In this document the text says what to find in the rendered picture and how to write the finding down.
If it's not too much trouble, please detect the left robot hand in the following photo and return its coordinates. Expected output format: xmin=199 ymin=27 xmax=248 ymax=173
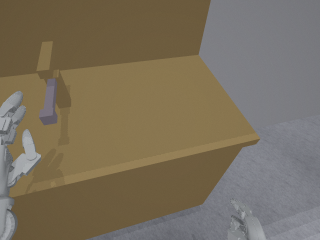
xmin=0 ymin=91 xmax=41 ymax=197

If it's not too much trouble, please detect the robot left forearm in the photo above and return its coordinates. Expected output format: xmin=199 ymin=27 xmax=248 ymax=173
xmin=0 ymin=196 xmax=18 ymax=240

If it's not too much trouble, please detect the right robot hand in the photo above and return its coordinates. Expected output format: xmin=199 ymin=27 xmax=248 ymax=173
xmin=227 ymin=198 xmax=267 ymax=240

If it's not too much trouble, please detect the counter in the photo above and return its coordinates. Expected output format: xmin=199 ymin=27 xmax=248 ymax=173
xmin=0 ymin=0 xmax=260 ymax=240

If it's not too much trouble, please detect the tap lever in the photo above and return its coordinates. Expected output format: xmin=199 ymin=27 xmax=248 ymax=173
xmin=39 ymin=78 xmax=58 ymax=126

